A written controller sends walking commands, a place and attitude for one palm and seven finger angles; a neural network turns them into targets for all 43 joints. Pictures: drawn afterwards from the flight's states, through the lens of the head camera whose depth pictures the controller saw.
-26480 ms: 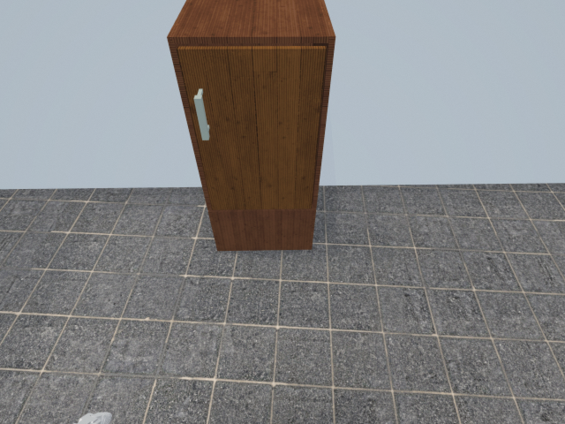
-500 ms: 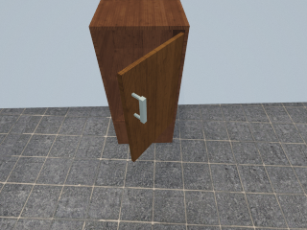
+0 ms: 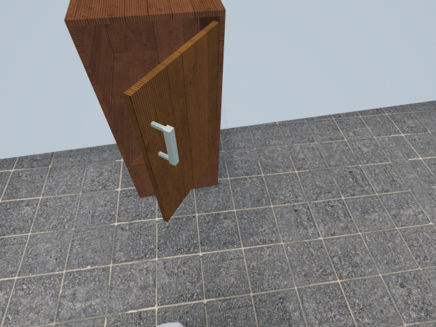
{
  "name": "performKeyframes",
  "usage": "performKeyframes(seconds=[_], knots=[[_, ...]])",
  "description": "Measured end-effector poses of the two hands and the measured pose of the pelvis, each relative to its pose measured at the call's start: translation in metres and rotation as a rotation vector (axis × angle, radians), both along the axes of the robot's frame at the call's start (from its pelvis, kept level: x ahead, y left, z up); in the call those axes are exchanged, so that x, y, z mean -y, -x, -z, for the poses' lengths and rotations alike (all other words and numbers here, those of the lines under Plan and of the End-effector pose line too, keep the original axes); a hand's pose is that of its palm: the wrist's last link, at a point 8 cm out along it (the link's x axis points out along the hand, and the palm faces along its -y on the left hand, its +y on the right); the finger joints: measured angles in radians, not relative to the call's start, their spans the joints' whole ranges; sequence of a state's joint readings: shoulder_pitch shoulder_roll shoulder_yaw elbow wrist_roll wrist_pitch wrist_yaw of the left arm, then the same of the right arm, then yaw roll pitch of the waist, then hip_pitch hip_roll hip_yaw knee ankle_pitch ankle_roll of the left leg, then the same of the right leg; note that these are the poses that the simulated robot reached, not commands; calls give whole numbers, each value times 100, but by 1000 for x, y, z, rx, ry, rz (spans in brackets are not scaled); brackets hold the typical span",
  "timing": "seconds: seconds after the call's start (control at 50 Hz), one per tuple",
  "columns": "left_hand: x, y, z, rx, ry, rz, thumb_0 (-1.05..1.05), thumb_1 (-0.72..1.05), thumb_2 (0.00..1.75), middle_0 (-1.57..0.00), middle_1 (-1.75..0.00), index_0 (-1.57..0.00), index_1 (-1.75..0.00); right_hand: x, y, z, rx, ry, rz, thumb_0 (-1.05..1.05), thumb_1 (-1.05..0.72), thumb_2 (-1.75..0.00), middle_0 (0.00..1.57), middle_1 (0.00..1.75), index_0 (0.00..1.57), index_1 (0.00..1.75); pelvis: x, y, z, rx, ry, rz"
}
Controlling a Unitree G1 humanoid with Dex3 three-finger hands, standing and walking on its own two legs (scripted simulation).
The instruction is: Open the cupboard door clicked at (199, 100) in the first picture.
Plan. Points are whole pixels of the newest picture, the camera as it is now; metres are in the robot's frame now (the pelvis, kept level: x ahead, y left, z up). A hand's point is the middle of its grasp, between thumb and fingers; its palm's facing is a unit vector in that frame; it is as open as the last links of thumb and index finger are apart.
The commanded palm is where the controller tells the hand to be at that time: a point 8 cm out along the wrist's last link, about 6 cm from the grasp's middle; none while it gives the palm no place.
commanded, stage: walk to a spot facing it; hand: left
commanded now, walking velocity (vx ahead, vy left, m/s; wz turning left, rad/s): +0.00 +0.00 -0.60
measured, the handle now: (165, 143) +0.53 +0.18 -0.04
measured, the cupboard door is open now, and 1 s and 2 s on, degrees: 49 49 49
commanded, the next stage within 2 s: none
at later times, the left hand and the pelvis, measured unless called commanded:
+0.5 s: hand out of the picture +0.12 +0.15 -0.17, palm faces -0.27 -0.94 -0.22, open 7.4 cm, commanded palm none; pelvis -0.01 -0.03 -0.01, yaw -17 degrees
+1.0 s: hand (187, 312) +0.17 +0.08 -0.17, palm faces -0.53 -0.82 -0.22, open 7.4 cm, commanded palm none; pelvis +0.00 -0.06 +0.00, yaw -34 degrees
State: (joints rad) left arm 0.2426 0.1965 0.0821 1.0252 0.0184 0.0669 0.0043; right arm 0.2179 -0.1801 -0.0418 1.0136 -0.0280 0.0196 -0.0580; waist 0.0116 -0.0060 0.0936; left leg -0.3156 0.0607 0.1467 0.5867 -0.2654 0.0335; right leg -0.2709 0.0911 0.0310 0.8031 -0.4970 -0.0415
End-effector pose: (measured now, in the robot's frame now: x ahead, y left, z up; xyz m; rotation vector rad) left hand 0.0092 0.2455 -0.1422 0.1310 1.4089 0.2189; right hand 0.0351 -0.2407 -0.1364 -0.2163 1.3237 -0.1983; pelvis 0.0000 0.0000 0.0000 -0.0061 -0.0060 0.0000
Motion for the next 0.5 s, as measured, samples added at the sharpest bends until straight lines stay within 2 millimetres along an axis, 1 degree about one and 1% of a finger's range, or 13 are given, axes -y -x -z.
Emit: performKeyframes(seconds=[0.06,0.1,0.18,0.22,0.28,0.34,0.4,0.44,0.46,0.5], knots=[[-6,-28,-9,49,-17,62,1,91,89,-20,-30,-20,-29,5,7,-2,21,-3,18,0,-90,-90,20,30,20,30,2,6,-3,-2,3,39],[-5,-48,-16,90,-28,101,1,91,89,-20,-30,-20,-29,11,13,-3,24,-9,32,0,-90,-90,20,30,20,30,5,9,-5,-3,7,62],[5,-82,-26,171,-55,179,0,91,89,-20,-30,-20,-29,28,25,4,32,-26,74,0,-90,-90,20,30,20,30,18,12,-3,-5,11,102],[11,-94,-23,209,-78,219,0,91,89,-20,-30,-20,-29,40,29,12,40,-34,105,0,-90,-90,20,30,20,30,28,13,7,-11,-17,126],[21,-100,-24,205,-87,257,0,91,89,-20,-30,-20,-29,54,31,13,44,-26,148,0,-90,-90,20,30,20,30,32,16,7,-3,-10,157],[30,-101,-23,175,-75,292,0,91,89,-20,-30,-20,-29,61,28,2,83,-4,188,0,-91,-90,20,30,20,30,32,14,1,-5,-18,199],[37,-105,-17,148,-45,326,0,91,89,-20,-30,-20,-30,63,23,-10,135,21,223,0,-91,-90,20,30,20,30,31,12,-1,-11,-25,244],[40,-110,-9,135,-20,347,0,91,89,-20,-30,-20,-30,62,24,-13,168,43,241,0,-91,-90,20,30,19,30,27,8,2,-21,-13,273],[41,-114,-4,133,-8,356,1,91,89,-20,-30,-20,-30,62,26,-13,180,57,243,0,-91,-90,20,30,20,30,25,7,5,-29,1,283],[47,-122,-1,130,11,382,1,91,89,-20,-30,-20,-30,59,35,-15,171,67,248,0,-91,-90,20,30,20,30,26,8,5,-25,-1,305]])
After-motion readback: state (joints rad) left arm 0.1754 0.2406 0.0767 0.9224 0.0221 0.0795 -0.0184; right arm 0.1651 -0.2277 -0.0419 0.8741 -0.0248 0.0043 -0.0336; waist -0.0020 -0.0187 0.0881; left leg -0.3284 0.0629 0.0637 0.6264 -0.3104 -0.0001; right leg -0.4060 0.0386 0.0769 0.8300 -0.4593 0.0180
